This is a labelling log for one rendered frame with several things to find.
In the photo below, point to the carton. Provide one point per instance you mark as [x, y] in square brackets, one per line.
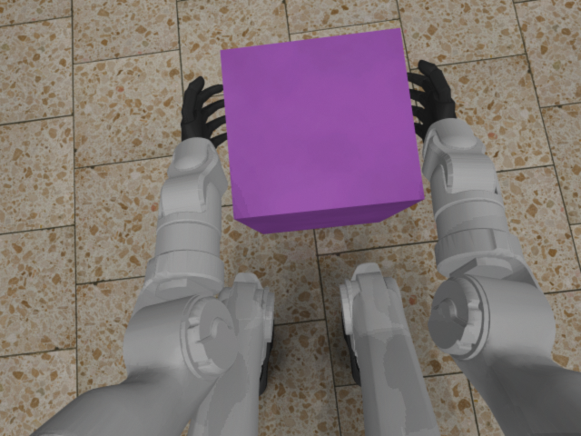
[320, 132]

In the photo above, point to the right robot upper arm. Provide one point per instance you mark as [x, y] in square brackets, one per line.
[500, 333]

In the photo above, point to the left robot hand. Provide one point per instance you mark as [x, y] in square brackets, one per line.
[194, 117]

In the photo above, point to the robot left thigh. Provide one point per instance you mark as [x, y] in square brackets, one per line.
[232, 406]

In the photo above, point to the right robot hand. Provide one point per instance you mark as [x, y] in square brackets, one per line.
[436, 99]

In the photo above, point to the robot left forearm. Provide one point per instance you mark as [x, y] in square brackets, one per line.
[189, 228]

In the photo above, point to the robot thigh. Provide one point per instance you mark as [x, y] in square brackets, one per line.
[394, 394]
[232, 406]

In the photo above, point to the robot right forearm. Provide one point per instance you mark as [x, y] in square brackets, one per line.
[473, 235]

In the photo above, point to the robot right thigh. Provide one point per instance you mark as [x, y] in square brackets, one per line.
[394, 394]

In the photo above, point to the left robot upper arm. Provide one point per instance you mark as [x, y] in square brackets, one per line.
[174, 352]

